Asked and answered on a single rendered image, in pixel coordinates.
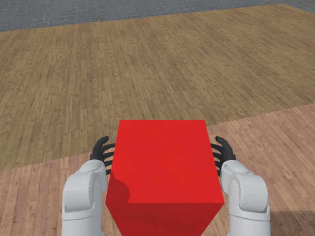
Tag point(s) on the robot right forearm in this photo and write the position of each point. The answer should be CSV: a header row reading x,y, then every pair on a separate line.
x,y
248,200

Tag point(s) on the carton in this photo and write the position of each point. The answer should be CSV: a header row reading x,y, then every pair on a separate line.
x,y
163,179

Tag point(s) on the right robot hand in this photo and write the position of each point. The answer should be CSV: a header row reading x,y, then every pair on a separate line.
x,y
225,150

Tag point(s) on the robot left forearm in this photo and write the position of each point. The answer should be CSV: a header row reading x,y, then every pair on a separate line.
x,y
82,200

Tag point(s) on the left robot hand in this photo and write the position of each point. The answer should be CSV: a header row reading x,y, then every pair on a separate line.
x,y
98,151

